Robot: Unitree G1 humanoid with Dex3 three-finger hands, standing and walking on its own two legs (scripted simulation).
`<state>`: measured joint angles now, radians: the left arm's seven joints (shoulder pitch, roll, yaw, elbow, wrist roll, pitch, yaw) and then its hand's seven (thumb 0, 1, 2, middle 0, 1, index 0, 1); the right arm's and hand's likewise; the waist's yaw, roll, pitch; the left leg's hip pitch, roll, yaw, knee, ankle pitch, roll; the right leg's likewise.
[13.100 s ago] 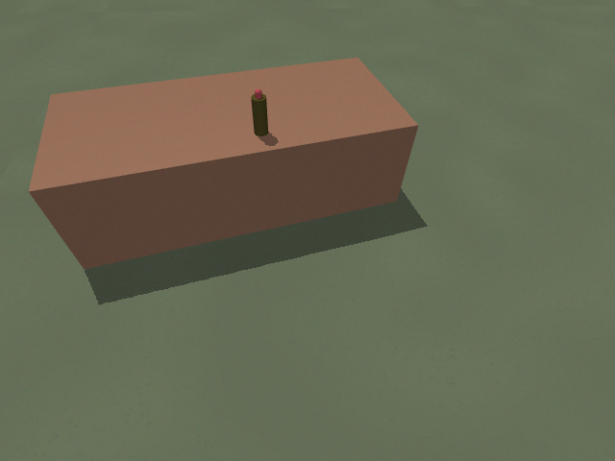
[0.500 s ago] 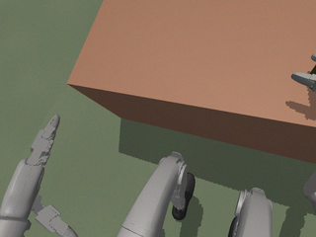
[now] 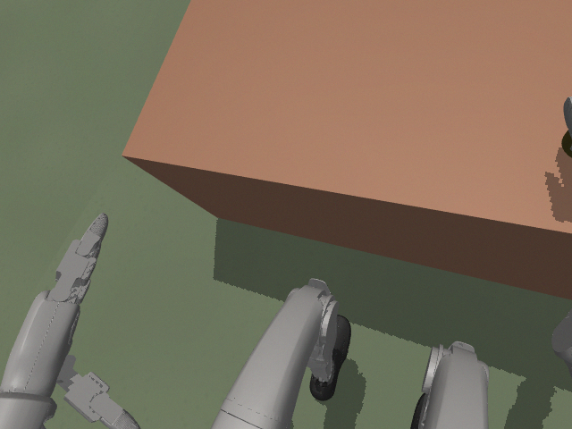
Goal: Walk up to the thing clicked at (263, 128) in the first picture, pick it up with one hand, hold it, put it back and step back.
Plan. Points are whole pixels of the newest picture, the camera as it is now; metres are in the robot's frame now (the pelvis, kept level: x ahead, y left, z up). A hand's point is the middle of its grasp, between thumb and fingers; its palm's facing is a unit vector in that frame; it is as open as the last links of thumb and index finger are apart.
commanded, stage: settle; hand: right
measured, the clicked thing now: out of the picture +0.57 -0.20 -0.01
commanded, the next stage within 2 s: lift in 0.86 s
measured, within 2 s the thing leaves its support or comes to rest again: neither
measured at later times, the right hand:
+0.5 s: hand out of the picture +0.57 -0.19 +0.03, palm faces +0.15 +0.99 +0.00, open 7.3 cm
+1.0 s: hand out of the picture +0.57 -0.19 +0.05, palm faces +0.15 +0.99 +0.00, open 7.3 cm
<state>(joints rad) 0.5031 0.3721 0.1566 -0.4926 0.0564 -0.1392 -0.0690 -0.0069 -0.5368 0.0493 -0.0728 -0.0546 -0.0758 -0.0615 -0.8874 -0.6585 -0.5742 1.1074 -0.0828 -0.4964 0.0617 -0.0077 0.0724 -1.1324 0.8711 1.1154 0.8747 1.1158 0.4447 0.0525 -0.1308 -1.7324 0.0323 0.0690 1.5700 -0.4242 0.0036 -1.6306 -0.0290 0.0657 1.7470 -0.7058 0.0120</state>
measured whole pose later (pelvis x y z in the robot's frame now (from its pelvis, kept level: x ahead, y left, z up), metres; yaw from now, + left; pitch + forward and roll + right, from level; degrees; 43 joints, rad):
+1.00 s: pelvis +0.02 +0.00 +0.06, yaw -1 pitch +30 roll +4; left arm 0.47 0.31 0.06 -0.34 0.07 -0.12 -0.04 -0.01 -0.53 0.04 -0.07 -0.05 -0.07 -0.06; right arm -0.89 -0.59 -0.53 1.19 -0.05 -0.49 0.06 -0.01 0.09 -1.16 0.87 1.13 0.88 1.13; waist 0.37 0.03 -0.13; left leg -1.50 0.02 0.07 1.38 -0.41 0.01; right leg -1.40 -0.04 0.06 1.53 -0.66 0.02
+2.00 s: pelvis +0.05 +0.00 +0.15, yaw -2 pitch +16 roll +1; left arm 0.46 0.24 0.10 0.04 0.02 -0.06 0.01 -0.01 -0.54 0.05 -0.06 -0.05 -0.06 -0.06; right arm -0.34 -0.21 -0.28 0.62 0.09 -0.39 0.04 -0.01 0.10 -1.17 0.89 1.11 0.89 1.11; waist 0.11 0.02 -0.13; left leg -0.95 0.03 0.04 1.04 -0.37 -0.01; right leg -0.84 -0.02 0.02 1.12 -0.57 0.00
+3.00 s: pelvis +0.07 -0.01 +0.18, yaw -2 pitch +10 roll +1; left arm 0.40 0.23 0.11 0.21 -0.02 -0.03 0.03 -0.01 -0.54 0.04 -0.06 -0.05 -0.06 -0.06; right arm -0.11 -0.17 -0.17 0.39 0.14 -0.34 0.03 -0.01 0.10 -1.17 0.89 1.11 0.89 1.11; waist 0.05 0.01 -0.09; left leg -0.70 0.04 0.03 0.87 -0.34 -0.02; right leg -0.57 0.00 0.01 0.91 -0.51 0.00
